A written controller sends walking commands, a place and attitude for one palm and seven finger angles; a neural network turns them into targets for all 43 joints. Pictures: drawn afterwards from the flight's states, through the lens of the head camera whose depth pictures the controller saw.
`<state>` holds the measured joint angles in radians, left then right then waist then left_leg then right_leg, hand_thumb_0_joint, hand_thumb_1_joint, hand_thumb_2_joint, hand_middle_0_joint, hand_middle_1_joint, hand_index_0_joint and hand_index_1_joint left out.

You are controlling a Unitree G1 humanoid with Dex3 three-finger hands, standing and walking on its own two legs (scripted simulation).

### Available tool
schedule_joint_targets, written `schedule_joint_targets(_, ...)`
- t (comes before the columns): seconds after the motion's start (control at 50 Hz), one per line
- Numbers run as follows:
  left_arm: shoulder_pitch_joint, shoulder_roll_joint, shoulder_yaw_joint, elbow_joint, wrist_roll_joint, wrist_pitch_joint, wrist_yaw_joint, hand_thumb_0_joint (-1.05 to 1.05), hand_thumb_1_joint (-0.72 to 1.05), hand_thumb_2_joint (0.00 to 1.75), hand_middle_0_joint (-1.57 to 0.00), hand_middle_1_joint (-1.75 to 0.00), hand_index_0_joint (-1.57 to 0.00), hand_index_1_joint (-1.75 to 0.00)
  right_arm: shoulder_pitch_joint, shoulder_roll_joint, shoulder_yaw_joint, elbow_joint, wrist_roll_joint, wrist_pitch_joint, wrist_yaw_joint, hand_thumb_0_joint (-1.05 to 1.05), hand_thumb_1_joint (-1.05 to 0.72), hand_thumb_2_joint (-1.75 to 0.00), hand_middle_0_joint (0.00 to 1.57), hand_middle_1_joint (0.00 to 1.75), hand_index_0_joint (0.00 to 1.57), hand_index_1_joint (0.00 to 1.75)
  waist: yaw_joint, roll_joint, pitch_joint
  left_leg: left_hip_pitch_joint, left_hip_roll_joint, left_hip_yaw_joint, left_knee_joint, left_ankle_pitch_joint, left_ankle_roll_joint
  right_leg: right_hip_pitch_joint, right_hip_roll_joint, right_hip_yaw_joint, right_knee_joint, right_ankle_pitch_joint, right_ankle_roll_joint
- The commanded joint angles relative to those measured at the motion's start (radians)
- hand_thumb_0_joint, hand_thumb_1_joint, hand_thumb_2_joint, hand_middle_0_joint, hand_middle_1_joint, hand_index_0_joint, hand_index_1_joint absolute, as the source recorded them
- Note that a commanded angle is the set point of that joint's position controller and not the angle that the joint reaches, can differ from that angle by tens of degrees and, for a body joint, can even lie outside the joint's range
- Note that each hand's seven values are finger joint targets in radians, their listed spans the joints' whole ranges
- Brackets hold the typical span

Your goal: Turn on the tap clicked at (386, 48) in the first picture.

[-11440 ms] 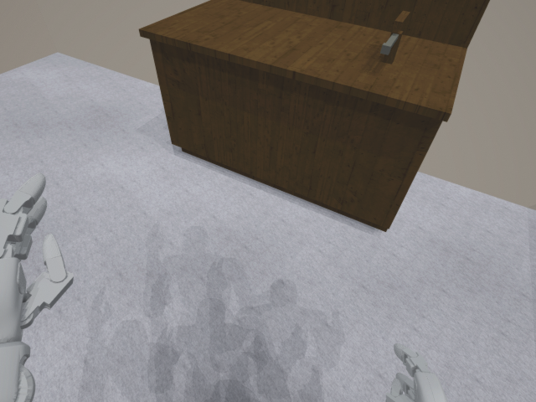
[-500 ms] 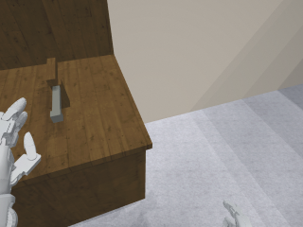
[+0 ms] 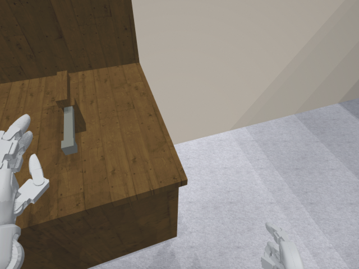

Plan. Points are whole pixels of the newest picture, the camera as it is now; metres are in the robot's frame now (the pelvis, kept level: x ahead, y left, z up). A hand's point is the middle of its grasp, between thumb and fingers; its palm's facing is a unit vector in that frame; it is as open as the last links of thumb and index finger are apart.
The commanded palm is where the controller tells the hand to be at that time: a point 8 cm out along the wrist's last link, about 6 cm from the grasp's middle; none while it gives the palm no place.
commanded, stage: come to a stop and stand still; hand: left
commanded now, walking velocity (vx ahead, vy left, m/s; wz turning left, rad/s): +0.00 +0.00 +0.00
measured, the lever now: (69, 146) +0.36 +0.30 +0.05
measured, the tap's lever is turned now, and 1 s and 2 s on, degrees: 0 0 0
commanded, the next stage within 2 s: look again from close up in 0.24 s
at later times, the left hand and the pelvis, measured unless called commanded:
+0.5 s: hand (12, 147) +0.25 +0.30 +0.20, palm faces +0.49 -0.78 -0.39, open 7.4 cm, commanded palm +0.16 +0.29 +0.17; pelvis -0.01 +0.01 +0.00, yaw -1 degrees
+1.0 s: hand (30, 173) +0.23 +0.28 +0.16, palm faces +0.36 -0.86 -0.36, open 7.4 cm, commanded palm +0.17 +0.31 +0.17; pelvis +0.00 +0.03 -0.01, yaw -1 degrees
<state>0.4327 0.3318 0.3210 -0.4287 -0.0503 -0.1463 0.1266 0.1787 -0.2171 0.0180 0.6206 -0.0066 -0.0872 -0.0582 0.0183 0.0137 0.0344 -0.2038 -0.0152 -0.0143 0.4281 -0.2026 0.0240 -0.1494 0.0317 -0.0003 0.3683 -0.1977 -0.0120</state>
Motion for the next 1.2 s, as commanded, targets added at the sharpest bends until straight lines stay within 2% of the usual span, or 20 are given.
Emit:
schedule_joint_targets(0.0, -0.026, 0.178, 0.120, -0.247, -0.011, -0.074, 0.012, 0.00, 0.90, 0.90, -0.20, -0.30, -0.20, -0.30, -0.094, -0.110, -0.047, -0.182, 0.000, -0.047, -0.009, 0.00, -0.90, -0.90, 0.20, 0.30, 0.20, 0.30, 0.005, 0.054, -0.170, 0.058, 0.056, -0.040, -0.057, 0.274, -0.014, 0.089, -0.057, 0.037, -0.032, 0.267, -0.003)
schedule_joint_targets(0.3, -0.052, 0.176, 0.107, -0.249, -0.015, -0.063, 0.013, 0.00, 0.90, 0.90, -0.20, -0.30, -0.20, -0.30, -0.096, -0.109, -0.044, -0.193, 0.000, -0.021, -0.017, 0.00, -0.90, -0.90, 0.20, 0.30, 0.20, 0.30, 0.004, 0.056, -0.163, 0.065, 0.059, -0.048, -0.081, 0.250, -0.015, 0.085, -0.053, 0.029, -0.049, 0.247, 0.002)
schedule_joint_targets(0.32, -1.132, 1.002, 0.696, -0.499, 0.168, -0.172, 0.008, 0.00, 0.90, 0.90, -0.20, -0.30, -0.20, -0.30, 0.063, -0.140, -0.052, -0.206, -0.023, -0.072, 0.005, 0.00, -0.90, -0.90, 0.20, 0.30, 0.20, 0.30, 0.000, -0.124, 0.020, -0.126, 0.108, -0.042, 0.059, 0.303, 0.026, -0.104, -0.107, 0.071, -0.098, 0.205, 0.040)
schedule_joint_targets(0.34, -0.850, 0.585, 0.427, 0.019, 0.072, -0.131, -0.020, 0.00, 0.90, 0.90, -0.20, -0.30, -0.20, -0.30, -0.041, -0.056, -0.048, -0.075, 0.038, -0.054, 0.006, 0.00, -0.90, -0.90, 0.20, 0.30, 0.20, 0.30, -0.008, 0.043, -0.037, 0.024, 0.130, -0.068, 0.036, 0.267, -0.003, -0.178, -0.174, 0.065, -0.016, 0.084, -0.044)
schedule_joint_targets(0.36, -0.569, 0.348, 0.240, 0.063, 0.053, -0.115, -0.050, 0.00, 0.90, 0.90, -0.20, -0.30, -0.20, -0.30, -0.013, -0.107, -0.078, -0.140, 0.014, -0.063, 0.027, 0.00, -0.90, -0.90, 0.20, 0.30, 0.20, 0.30, 0.014, 0.086, -0.161, 0.098, 0.079, -0.050, 0.007, 0.251, -0.023, -0.067, -0.107, 0.092, 0.035, 0.153, -0.063)
schedule_joint_targets(0.4, -0.268, 0.188, 0.103, -0.009, 0.005, -0.120, -0.078, 0.00, 0.90, 0.90, -0.20, -0.30, -0.20, -0.30, -0.024, -0.114, -0.085, -0.186, 0.037, -0.069, 0.064, 0.00, -0.90, -0.90, 0.20, 0.30, 0.20, 0.30, 0.021, 0.095, -0.231, 0.090, 0.070, -0.022, 0.027, 0.220, 0.006, 0.013, -0.111, 0.118, 0.031, 0.229, -0.014)
schedule_joint_targets(0.44, -0.072, 0.092, 0.019, -0.123, -0.012, -0.116, -0.088, 0.00, 0.90, 0.90, -0.20, -0.30, -0.20, -0.30, -0.046, -0.101, -0.080, -0.206, 0.049, -0.066, 0.098, 0.00, -0.90, -0.90, 0.20, 0.30, 0.20, 0.30, 0.029, 0.067, -0.246, 0.092, 0.080, -0.023, 0.003, 0.222, 0.014, 0.025, -0.100, 0.090, 0.047, 0.214, -0.004)
schedule_joint_targets(0.5, -0.015, 0.206, 0.121, -0.222, 0.003, -0.115, -0.061, 0.00, 0.90, 0.90, -0.20, -0.30, -0.20, -0.30, -0.066, -0.115, -0.068, -0.226, 0.035, -0.060, 0.087, 0.00, -0.90, -0.90, 0.20, 0.30, 0.20, 0.30, 0.024, -0.027, -0.164, 0.003, 0.094, -0.035, -0.046, 0.072, 0.003, 0.006, -0.084, 0.068, 0.021, 0.088, -0.010)
schedule_joint_targets(0.54, -0.037, 0.317, 0.254, -0.224, 0.008, -0.124, -0.033, 0.00, 0.90, 0.90, -0.20, -0.30, -0.20, -0.30, -0.078, -0.120, -0.058, -0.221, 0.027, -0.052, 0.059, 0.00, -0.90, -0.90, 0.20, 0.30, 0.20, 0.30, 0.021, -0.050, -0.131, -0.038, 0.091, -0.048, -0.072, -0.027, 0.002, -0.007, -0.077, 0.067, 0.015, 0.007, -0.013)
schedule_joint_targets(0.58, -0.076, 0.289, 0.253, -0.220, 0.000, -0.141, -0.036, 0.00, 0.90, 0.90, -0.20, -0.30, -0.20, -0.30, -0.079, -0.104, -0.051, -0.237, 0.024, -0.054, 0.036, 0.00, -0.90, -0.90, 0.20, 0.30, 0.20, 0.30, 0.011, -0.022, -0.104, -0.081, 0.092, -0.063, -0.088, -0.092, 0.018, 0.002, -0.075, 0.061, 0.020, -0.017, -0.012)
schedule_joint_targets(0.64, -0.186, 0.331, 0.276, -0.291, 0.005, -0.163, -0.034, 0.00, 0.90, 0.90, -0.20, -0.30, -0.20, -0.30, -0.085, -0.108, -0.049, -0.233, 0.022, -0.069, 0.019, 0.00, -0.90, -0.90, 0.20, 0.30, 0.20, 0.30, 0.006, 0.092, -0.103, -0.092, 0.097, -0.074, -0.093, -0.129, 0.028, 0.026, -0.071, 0.068, 0.044, 0.009, -0.014)
schedule_joint_targets(0.68, -0.182, 0.276, 0.223, -0.275, 0.007, -0.170, -0.039, 0.00, 0.90, 0.90, -0.20, -0.30, -0.20, -0.30, -0.066, -0.103, -0.051, -0.227, 0.022, -0.090, 0.021, 0.00, -0.90, -0.90, 0.20, 0.30, 0.20, 0.30, 0.008, 0.130, -0.129, -0.072, 0.095, -0.071, -0.081, -0.110, 0.032, 0.044, -0.068, 0.059, 0.052, 0.038, -0.015)
schedule_joint_targets(0.78, -0.137, 0.181, 0.124, -0.268, 0.017, -0.169, -0.040, 0.00, 0.90, 0.90, -0.20, -0.30, -0.20, -0.30, -0.045, -0.110, -0.055, -0.198, 0.018, -0.120, 0.037, 0.00, -0.90, -0.90, 0.20, 0.30, 0.20, 0.30, 0.006, 0.090, -0.146, 0.010, 0.099, -0.079, -0.061, 0.020, 0.014, -0.001, -0.063, 0.048, 0.046, 0.085, -0.014)
schedule_joint_targets(0.94, -0.130, 0.219, 0.164, -0.195, 0.027, -0.153, -0.030, 0.00, 0.90, 0.90, -0.20, -0.30, -0.20, -0.30, -0.056, -0.107, -0.051, -0.195, 0.016, -0.086, 0.030, 0.00, -0.90, -0.90, 0.20, 0.30, 0.20, 0.30, 0.009, 0.042, -0.144, 0.001, 0.098, -0.070, -0.061, 0.117, -0.007, 0.014, -0.066, 0.038, 0.038, 0.140, -0.012)
schedule_joint_targets(1.04, -0.164, 0.215, 0.147, -0.246, 0.021, -0.147, -0.032, 0.00, 0.90, 0.90, -0.20, -0.30, -0.20, -0.30, -0.068, -0.103, -0.045, -0.208, 0.016, -0.077, 0.026, 0.00, -0.90, -0.90, 0.20, 0.30, 0.20, 0.30, 0.007, 0.082, -0.147, 0.011, 0.096, -0.064, -0.069, 0.118, -0.010, 0.022, -0.066, 0.038, 0.038, 0.149, -0.014)
schedule_joint_targets(1.1, -0.149, 0.190, 0.124, -0.230, 0.017, -0.140, -0.032, 0.00, 0.90, 0.90, -0.20, -0.30, -0.20, -0.30, -0.059, -0.102, -0.045, -0.212, 0.015, -0.073, 0.025, 0.00, -0.90, -0.90, 0.20, 0.30, 0.20, 0.30, 0.007, 0.063, -0.150, 0.016, 0.094, -0.061, -0.061, 0.129, -0.006, 0.032, -0.071, 0.043, 0.025, 0.166, -0.014)
schedule_joint_targets(1.12, -1.173, 0.993, 0.696, -0.508, 0.184, -0.249, -0.022, 0.00, 0.90, 0.90, -0.20, -0.30, -0.20, -0.30, 0.047, -0.139, -0.039, -0.198, -0.050, -0.123, 0.042, 0.00, -0.90, -0.90, 0.20, 0.30, 0.20, 0.30, 0.008, -0.020, 0.006, -0.160, 0.110, -0.067, 0.038, 0.186, 0.023, -0.124, -0.092, 0.077, -0.014, 0.127, -0.012)
schedule_joint_targets(1.14, -0.855, 0.578, 0.431, -0.011, 0.095, -0.188, -0.039, 0.00, 0.90, 0.90, -0.20, -0.30, -0.20, -0.30, -0.047, -0.054, -0.036, -0.106, 0.018, -0.088, 0.036, 0.00, -0.90, -0.90, 0.20, 0.30, 0.20, 0.30, -0.001, 0.131, -0.038, -0.009, 0.141, -0.096, 0.033, 0.188, -0.017, -0.203, -0.153, 0.051, 0.047, -0.013, -0.061)
schedule_joint_targets(1.16, -0.578, 0.321, 0.230, 0.030, 0.059, -0.171, -0.070, 0.00, 0.90, 0.90, -0.20, -0.30, -0.20, -0.30, -0.008, -0.097, -0.069, -0.155, -0.001, -0.099, 0.053, 0.00, -0.90, -0.90, 0.20, 0.30, 0.20, 0.30, 0.012, 0.193, -0.159, 0.078, 0.090, -0.074, -0.007, 0.192, -0.040, -0.116, -0.080, 0.064, 0.107, 0.035, -0.073)
schedule_joint_targets(1.18, -0.442, 0.244, 0.151, -0.005, 0.033, -0.169, -0.087, 0.00, 0.90, 0.90, -0.20, -0.30, -0.20, -0.30, -0.008, -0.110, -0.078, -0.191, 0.020, -0.106, 0.068, 0.00, -0.90, -0.90, 0.20, 0.30, 0.20, 0.30, 0.015, 0.234, -0.204, 0.097, 0.101, -0.068, -0.008, 0.191, -0.027, -0.092, -0.072, 0.067, 0.112, 0.060, -0.052)
